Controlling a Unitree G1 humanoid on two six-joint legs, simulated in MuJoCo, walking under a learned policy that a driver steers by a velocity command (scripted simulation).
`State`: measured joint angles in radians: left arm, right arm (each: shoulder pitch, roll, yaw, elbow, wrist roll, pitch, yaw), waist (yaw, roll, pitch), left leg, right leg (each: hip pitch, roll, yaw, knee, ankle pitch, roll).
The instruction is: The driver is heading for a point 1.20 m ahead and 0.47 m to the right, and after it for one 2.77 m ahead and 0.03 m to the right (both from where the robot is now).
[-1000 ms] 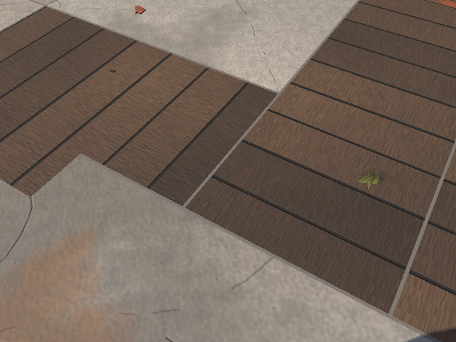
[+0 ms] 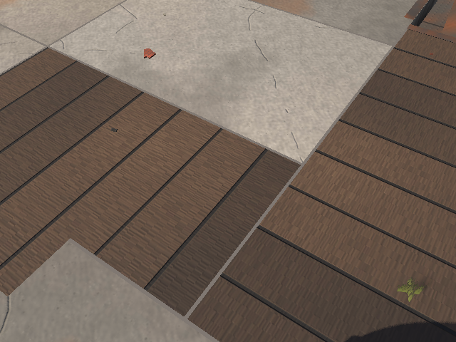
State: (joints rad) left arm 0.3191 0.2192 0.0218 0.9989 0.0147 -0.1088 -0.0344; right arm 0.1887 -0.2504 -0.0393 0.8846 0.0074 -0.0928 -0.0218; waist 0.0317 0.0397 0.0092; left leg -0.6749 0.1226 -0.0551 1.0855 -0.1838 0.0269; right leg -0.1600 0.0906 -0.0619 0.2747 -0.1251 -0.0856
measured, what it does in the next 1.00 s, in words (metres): walks ahead: left foot, then right foot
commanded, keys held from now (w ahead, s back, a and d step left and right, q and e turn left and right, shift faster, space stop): no key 0.88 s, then e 0.12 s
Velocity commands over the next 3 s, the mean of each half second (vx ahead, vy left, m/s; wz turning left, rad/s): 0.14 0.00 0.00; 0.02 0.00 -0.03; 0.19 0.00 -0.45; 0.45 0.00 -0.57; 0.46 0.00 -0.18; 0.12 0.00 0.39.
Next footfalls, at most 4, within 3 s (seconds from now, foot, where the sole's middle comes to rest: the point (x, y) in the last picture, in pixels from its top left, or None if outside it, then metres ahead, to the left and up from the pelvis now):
0.20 left None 0.26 0.14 -0.78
0.50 right None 0.18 -0.10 -0.78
1.46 right None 0.20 -0.14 -0.78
1.94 left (294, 304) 0.63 -0.14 -0.78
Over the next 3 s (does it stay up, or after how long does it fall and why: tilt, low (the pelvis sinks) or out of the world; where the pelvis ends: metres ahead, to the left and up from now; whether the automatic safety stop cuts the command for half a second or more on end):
stays up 0.73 -0.40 -0.02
